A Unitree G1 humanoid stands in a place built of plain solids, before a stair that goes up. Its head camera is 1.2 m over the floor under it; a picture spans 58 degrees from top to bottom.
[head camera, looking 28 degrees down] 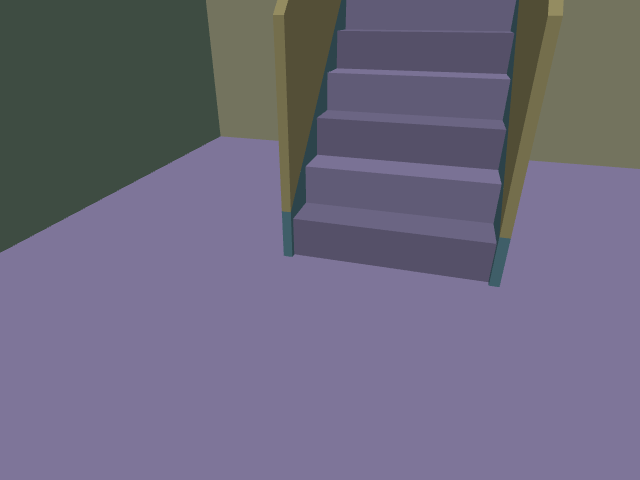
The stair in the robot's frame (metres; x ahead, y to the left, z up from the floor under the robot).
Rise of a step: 0.22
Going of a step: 0.23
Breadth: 1.03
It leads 16 degrees to the right of straight ahead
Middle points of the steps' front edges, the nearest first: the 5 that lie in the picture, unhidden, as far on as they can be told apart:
1.95 -0.35 0.22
2.17 -0.41 0.44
2.39 -0.47 0.65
2.60 -0.53 0.87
2.82 -0.60 1.09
